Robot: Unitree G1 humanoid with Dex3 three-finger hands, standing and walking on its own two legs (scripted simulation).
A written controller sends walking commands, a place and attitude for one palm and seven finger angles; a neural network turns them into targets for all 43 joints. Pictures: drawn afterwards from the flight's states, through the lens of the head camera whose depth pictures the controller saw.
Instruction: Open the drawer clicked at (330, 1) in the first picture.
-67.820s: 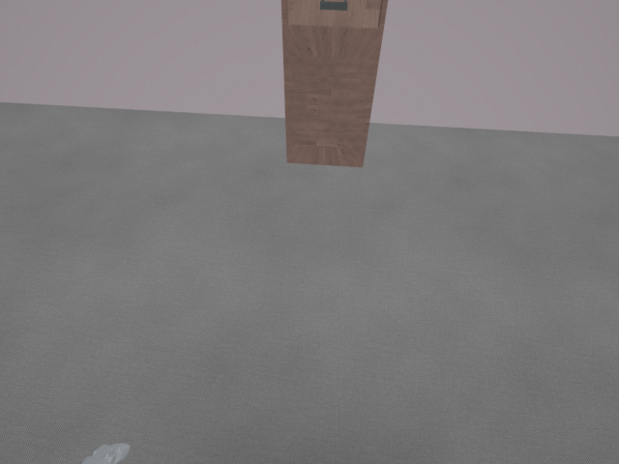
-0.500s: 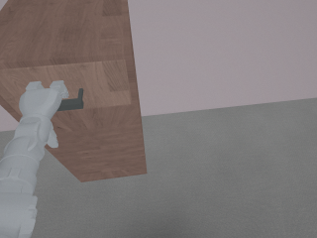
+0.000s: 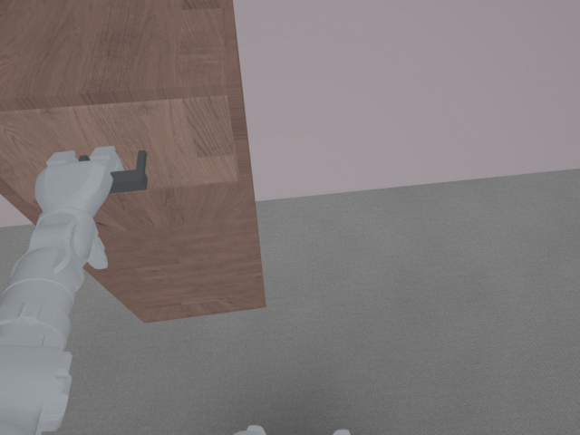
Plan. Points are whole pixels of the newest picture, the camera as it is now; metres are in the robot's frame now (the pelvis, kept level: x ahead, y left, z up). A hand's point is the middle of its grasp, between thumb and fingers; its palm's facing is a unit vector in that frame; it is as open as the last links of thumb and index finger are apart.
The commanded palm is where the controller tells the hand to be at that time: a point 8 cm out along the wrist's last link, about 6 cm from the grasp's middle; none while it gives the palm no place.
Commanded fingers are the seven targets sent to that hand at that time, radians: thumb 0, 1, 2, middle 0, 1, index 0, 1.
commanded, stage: close the thumb around the handle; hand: left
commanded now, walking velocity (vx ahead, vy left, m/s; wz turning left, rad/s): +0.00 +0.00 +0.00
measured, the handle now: (110, 171) +0.47 +0.29 +0.05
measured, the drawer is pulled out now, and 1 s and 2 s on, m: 0.00 0.01 0.12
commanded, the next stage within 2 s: pull the drawer open in 0.74 s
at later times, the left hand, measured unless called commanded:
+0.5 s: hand (93, 209) +0.42 +0.31 +0.03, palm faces -0.04 -0.02 -1.00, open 8.4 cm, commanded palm +0.40 +0.30 +0.09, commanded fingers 0.00 0.84 0.88 -0.40 -1.34 -0.40 -1.34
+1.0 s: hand (92, 213) +0.41 +0.31 +0.03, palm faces -0.04 -0.03 -1.00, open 5.5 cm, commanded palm +0.38 +0.29 +0.09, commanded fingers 0.00 0.90 0.90 -0.40 -1.35 -0.40 -1.35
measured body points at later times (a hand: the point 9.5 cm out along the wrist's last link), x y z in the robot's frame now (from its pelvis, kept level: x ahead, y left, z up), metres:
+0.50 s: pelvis +0.01 +0.00 +0.00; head +0.09 +0.01 +0.44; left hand +0.42 +0.31 +0.08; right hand +0.08 -0.27 -0.12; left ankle -0.01 +0.07 -0.70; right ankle +0.00 -0.12 -0.70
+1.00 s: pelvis +0.01 +0.01 +0.00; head +0.08 +0.01 +0.45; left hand +0.41 +0.31 +0.08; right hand +0.08 -0.26 -0.12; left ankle -0.01 +0.07 -0.70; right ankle +0.00 -0.12 -0.70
